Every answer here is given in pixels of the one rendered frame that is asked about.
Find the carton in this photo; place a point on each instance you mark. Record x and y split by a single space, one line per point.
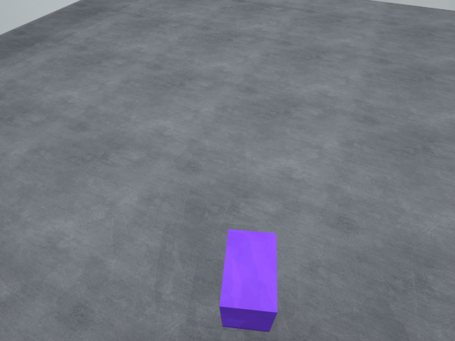
248 297

